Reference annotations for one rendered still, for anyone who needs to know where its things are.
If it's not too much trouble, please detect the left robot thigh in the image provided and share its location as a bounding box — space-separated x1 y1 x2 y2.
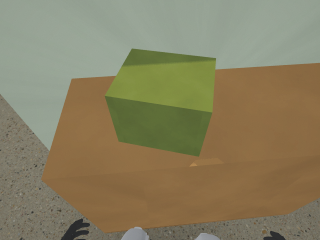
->
121 228 149 240

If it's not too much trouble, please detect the left robot hand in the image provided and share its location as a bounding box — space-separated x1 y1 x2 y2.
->
61 219 90 240

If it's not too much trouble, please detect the carton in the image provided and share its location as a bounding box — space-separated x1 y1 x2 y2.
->
105 48 216 157

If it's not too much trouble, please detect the pedestal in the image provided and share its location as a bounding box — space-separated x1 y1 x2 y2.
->
41 63 320 234

